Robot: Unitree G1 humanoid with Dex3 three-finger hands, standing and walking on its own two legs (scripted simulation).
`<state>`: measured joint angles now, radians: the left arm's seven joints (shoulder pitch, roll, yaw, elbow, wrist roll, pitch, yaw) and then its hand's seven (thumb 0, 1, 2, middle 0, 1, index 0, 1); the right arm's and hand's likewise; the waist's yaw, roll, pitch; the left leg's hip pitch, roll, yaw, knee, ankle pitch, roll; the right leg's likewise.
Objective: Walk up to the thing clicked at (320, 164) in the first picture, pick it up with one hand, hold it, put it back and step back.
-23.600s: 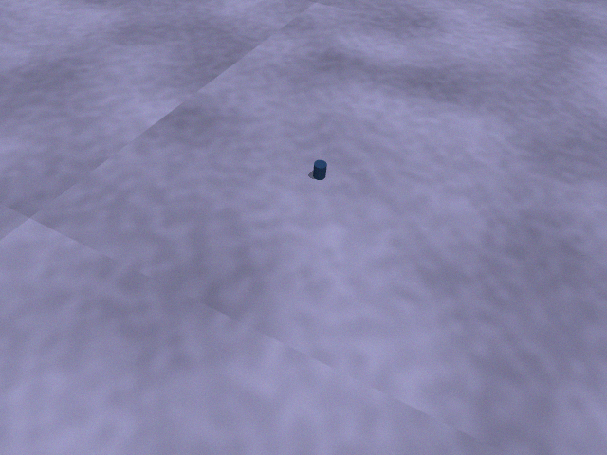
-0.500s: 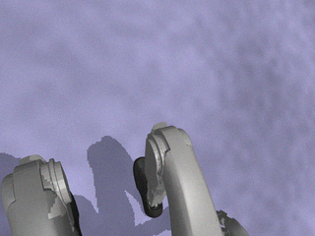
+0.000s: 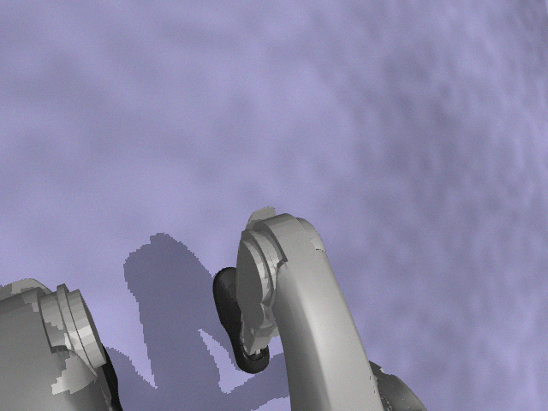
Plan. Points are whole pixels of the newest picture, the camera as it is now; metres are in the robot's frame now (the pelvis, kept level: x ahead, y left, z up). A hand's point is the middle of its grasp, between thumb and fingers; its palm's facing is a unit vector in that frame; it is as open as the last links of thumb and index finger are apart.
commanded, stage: rest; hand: left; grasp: from above
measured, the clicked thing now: out of the picture +0.50 +0.31 -0.24
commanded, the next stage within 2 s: open in 0.94 s
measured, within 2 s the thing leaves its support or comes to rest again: rests again in 0.66 s
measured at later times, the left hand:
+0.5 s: hand out of the picture +0.48 +0.31 -0.24, palm faces -0.46 -0.10 -0.88, open 8.9 cm
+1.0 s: hand out of the picture +0.48 +0.31 -0.25, palm faces -0.46 -0.12 -0.88, open 8.9 cm
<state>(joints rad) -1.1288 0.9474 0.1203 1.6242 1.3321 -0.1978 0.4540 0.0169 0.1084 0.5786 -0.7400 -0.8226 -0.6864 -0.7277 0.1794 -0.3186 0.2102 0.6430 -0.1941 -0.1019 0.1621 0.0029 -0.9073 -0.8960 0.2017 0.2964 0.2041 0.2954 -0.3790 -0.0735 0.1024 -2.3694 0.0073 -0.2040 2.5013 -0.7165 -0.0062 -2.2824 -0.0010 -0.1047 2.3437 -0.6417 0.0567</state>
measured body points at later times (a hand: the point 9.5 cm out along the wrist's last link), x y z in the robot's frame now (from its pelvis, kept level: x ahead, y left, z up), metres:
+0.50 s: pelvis +0.00 +0.00 +0.00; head +0.29 +0.11 +0.32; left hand +0.50 +0.31 -0.19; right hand +0.03 -0.26 -0.06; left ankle +0.06 +0.13 -0.28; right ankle +0.11 -0.13 -0.28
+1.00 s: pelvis +0.00 +0.00 +0.00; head +0.29 +0.11 +0.31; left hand +0.50 +0.31 -0.20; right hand +0.03 -0.26 -0.05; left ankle +0.06 +0.13 -0.28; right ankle +0.11 -0.13 -0.28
